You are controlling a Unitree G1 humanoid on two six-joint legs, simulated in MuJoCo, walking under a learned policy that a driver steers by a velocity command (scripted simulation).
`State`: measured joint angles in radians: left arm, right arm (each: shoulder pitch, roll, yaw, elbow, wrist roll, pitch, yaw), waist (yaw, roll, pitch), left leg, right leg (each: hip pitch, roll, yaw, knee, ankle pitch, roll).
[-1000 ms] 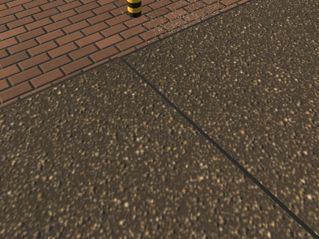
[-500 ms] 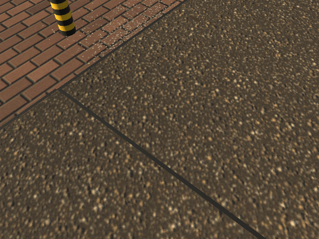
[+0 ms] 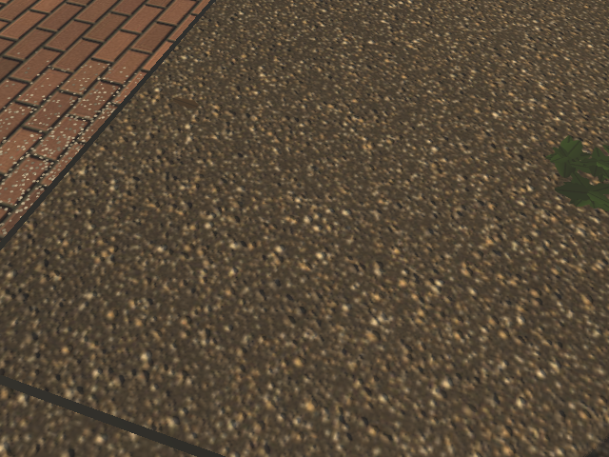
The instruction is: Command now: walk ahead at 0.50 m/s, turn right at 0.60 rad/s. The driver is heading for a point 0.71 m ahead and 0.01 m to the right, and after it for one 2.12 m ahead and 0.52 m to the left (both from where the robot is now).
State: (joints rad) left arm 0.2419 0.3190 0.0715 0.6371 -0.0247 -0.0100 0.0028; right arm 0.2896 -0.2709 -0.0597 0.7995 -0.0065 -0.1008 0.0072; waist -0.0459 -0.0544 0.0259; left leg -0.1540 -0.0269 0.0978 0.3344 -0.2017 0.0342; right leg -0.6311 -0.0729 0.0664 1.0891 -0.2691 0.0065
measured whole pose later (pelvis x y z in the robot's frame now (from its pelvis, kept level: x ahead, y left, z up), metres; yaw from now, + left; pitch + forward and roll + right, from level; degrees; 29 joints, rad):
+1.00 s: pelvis +0.57 -0.07 +0.00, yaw -5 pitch +2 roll +0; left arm 0.23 0.30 0.04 0.69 0.01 -0.10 0.00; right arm 0.27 -0.29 -0.05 0.72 0.01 -0.06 0.03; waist -0.02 -0.02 0.04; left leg -0.29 -0.10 -0.04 0.43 -0.16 0.09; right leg -0.51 -0.05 0.06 1.10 -0.34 0.01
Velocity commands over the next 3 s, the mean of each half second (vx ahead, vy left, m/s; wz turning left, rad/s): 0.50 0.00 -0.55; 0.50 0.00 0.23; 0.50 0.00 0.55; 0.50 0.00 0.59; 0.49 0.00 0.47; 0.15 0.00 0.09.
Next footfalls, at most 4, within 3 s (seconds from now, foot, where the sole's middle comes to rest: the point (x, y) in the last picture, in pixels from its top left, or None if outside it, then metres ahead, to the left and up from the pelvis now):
0.28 right None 0.30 -0.16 -0.78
0.82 left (303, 382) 0.65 -0.02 -0.78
1.30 right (381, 286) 0.91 -0.23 -0.78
1.82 left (255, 229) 1.12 0.10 -0.78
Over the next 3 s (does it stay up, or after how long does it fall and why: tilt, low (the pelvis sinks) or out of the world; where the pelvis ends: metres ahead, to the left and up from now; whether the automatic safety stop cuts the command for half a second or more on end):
stays up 1.43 0.23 -0.01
